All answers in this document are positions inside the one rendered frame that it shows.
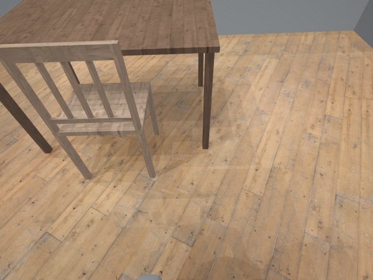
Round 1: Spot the table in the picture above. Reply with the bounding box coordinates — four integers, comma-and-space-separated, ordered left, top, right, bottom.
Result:
0, 0, 220, 153

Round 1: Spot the chair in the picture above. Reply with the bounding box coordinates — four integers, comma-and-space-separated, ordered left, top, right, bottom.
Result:
0, 40, 159, 180

